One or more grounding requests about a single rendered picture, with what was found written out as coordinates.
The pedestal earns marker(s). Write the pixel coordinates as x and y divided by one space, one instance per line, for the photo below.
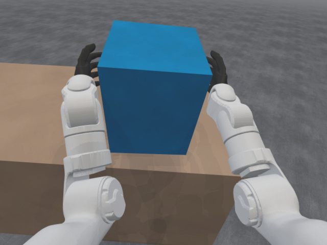
170 199

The robot right forearm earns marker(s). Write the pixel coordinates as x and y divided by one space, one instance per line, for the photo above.
247 154

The robot right hand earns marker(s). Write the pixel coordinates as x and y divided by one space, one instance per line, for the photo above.
218 70

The carton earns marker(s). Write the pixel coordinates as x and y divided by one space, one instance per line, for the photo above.
153 79

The robot left hand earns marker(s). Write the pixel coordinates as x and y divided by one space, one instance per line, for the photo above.
84 66

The robot left forearm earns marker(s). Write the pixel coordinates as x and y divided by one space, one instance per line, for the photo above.
85 141

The left robot upper arm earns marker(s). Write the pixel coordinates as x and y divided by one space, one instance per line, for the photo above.
90 208

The right robot upper arm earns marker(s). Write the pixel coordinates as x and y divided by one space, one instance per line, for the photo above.
269 204

